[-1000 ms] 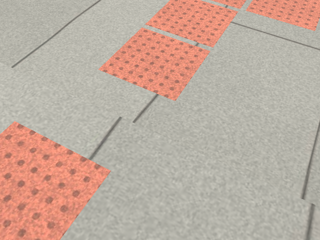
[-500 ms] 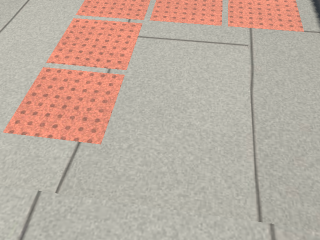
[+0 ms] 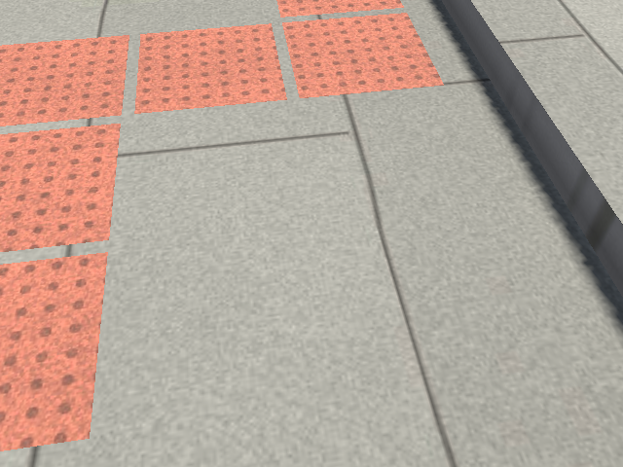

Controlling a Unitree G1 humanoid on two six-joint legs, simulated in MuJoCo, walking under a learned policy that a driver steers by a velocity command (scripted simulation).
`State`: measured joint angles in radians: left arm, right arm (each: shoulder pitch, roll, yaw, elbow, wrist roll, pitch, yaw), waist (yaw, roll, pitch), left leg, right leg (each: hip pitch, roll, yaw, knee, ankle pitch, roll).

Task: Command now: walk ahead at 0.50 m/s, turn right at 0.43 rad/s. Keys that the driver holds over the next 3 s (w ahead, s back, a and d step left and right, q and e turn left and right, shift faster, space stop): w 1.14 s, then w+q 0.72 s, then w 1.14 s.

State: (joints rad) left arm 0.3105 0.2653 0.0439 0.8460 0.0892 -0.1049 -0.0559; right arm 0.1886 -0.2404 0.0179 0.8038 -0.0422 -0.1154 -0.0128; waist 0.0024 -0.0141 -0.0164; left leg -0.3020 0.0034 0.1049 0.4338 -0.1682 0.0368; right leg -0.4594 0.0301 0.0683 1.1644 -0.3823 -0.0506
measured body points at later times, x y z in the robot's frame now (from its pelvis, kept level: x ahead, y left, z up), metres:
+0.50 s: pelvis +0.26 -0.05 -0.02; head +0.27 -0.05 +0.43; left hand +0.29 +0.21 -0.15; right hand +0.37 -0.31 -0.13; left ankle +0.25 +0.09 -0.66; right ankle +0.22 -0.14 -0.74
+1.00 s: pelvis +0.56 -0.02 -0.18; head +0.57 -0.02 +0.27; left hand +0.69 +0.22 -0.29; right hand +0.55 -0.27 -0.32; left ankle +0.56 +0.06 -0.91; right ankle +0.61 -0.19 -0.79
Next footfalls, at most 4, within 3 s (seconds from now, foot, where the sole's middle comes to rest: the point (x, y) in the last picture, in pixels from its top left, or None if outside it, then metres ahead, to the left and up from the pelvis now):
0.32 right None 0.26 -0.15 -0.78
0.78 left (301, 453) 0.60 0.06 -0.95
1.22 right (401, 371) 0.83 -0.20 -0.95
1.78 left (304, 288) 1.10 0.06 -0.95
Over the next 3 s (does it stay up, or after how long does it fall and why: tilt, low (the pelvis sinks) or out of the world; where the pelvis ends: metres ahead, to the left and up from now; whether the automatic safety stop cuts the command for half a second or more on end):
stays up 1.60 0.19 -0.17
